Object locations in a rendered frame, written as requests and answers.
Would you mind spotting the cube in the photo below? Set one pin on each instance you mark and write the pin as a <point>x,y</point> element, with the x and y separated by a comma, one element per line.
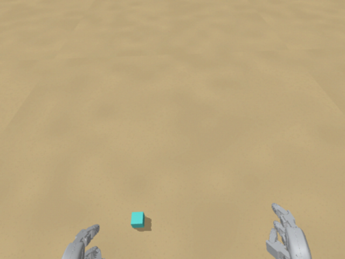
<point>137,220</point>

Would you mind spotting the left robot hand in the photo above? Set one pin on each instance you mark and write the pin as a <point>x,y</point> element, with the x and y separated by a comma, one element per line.
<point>76,250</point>

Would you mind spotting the right robot hand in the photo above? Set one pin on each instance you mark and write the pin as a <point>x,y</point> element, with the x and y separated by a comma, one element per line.
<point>294,240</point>

